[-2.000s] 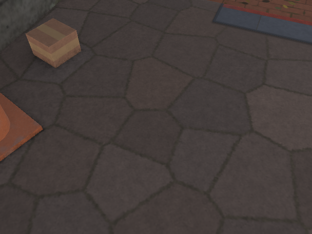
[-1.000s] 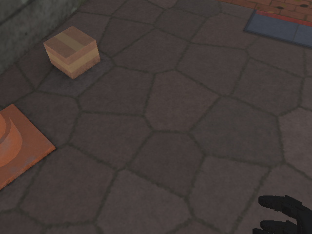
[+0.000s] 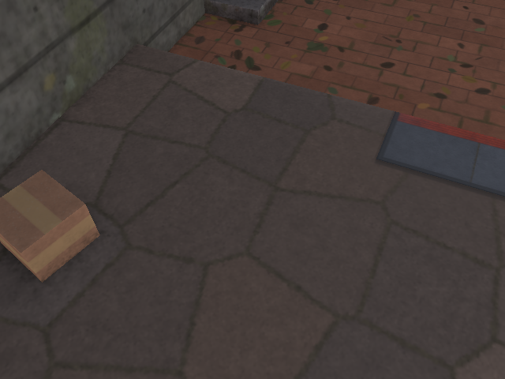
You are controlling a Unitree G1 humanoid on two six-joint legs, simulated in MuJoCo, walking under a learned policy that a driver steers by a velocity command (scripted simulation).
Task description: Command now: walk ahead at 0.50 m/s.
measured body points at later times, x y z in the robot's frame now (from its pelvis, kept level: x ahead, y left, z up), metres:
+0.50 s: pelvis +0.28 +0.06 +0.00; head +0.30 +0.06 +0.45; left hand +0.45 +0.31 -0.11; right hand +0.29 -0.22 -0.13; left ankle +0.23 +0.14 -0.75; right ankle +0.44 -0.14 -0.68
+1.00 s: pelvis +0.56 -0.04 +0.00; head +0.59 -0.06 +0.45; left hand +0.72 +0.20 -0.11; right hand +0.65 -0.35 -0.09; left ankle +0.77 +0.10 -0.68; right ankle +0.51 -0.10 -0.75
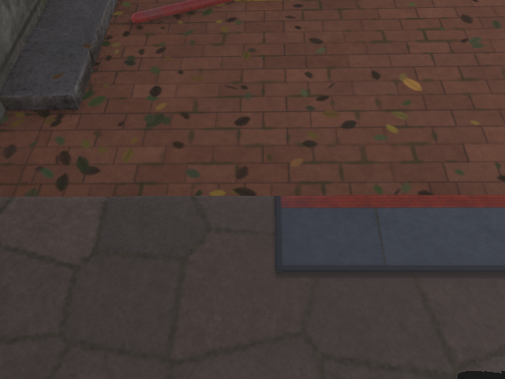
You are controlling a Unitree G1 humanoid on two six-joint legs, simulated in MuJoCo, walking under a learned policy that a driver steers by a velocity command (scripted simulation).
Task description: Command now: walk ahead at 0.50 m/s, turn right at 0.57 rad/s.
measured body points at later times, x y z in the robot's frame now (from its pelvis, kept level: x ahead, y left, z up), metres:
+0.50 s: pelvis +0.27 +0.04 +0.00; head +0.30 +0.03 +0.45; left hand +0.52 +0.25 -0.09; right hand +0.23 -0.24 -0.12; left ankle +0.26 +0.15 -0.75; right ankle +0.33 -0.15 -0.68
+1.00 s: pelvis +0.41 -0.04 +0.00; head +0.44 -0.04 +0.44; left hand +0.63 +0.21 -0.09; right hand +0.46 -0.31 -0.12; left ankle +0.46 +0.08 -0.71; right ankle +0.41 -0.16 -0.75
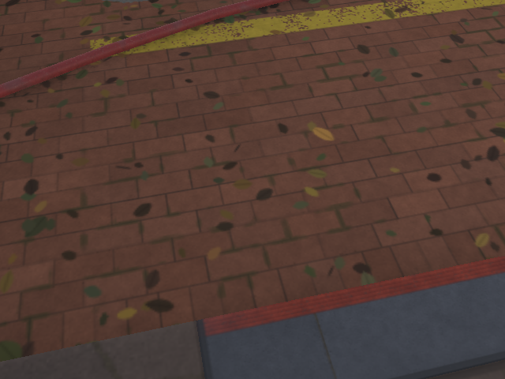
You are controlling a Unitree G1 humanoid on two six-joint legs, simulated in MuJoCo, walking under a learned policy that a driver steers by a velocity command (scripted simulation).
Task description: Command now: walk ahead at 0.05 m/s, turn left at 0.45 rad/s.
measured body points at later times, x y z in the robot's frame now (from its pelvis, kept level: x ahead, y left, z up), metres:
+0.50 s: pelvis +0.05 +0.03 +0.00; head +0.08 +0.05 +0.45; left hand +0.09 +0.35 -0.10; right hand +0.27 -0.20 -0.08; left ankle +0.03 +0.13 -0.74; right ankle +0.07 -0.10 -0.72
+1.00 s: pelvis +0.07 +0.00 +0.01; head +0.10 +0.02 +0.46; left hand +0.03 +0.33 -0.07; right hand +0.32 -0.14 -0.11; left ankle -0.01 +0.11 -0.71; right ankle +0.08 -0.10 -0.74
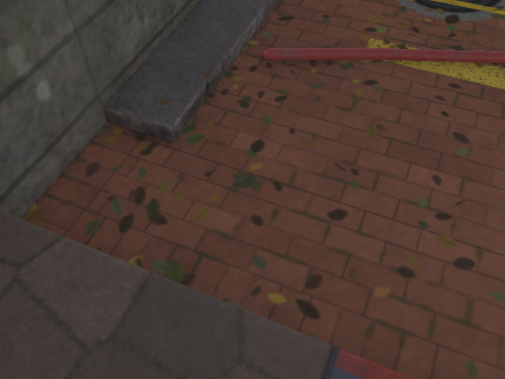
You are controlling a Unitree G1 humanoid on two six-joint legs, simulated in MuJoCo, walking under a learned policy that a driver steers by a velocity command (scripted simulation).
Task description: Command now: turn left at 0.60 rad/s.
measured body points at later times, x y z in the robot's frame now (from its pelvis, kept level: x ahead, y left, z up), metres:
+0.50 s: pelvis +0.01 +0.07 -0.01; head +0.05 +0.08 +0.44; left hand +0.05 +0.35 -0.14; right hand +0.22 -0.16 -0.10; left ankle +0.00 +0.16 -0.75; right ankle +0.02 -0.08 -0.74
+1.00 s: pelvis +0.07 +0.07 -0.02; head +0.08 +0.08 +0.43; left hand +0.07 +0.35 -0.16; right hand +0.19 -0.19 -0.14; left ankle +0.01 +0.15 -0.75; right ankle +0.02 -0.08 -0.74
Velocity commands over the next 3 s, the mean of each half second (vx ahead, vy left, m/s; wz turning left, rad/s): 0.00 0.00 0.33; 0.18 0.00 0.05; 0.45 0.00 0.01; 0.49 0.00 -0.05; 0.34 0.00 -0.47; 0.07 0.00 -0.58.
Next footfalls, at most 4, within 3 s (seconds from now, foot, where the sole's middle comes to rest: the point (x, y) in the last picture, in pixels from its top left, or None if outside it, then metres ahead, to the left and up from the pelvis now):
0.14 left None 0.04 0.16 -0.79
0.52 right None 0.06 -0.08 -0.79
1.34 right None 0.41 -0.01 -0.79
1.88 left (184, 322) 0.61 0.25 -0.79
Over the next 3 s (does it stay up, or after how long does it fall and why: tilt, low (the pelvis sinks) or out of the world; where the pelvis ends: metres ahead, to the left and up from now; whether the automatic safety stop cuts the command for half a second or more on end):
stays up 0.90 0.15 -0.20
